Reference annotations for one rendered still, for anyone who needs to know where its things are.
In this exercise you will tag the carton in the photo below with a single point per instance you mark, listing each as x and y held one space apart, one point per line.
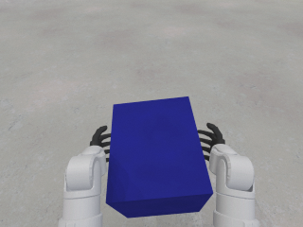
156 161

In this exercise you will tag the left robot forearm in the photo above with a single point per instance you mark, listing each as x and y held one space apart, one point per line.
82 189

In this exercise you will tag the robot left hand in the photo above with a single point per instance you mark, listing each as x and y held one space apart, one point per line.
97 139

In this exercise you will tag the robot right hand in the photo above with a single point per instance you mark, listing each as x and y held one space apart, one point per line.
216 138

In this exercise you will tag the right robot forearm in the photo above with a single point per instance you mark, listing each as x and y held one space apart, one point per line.
235 187

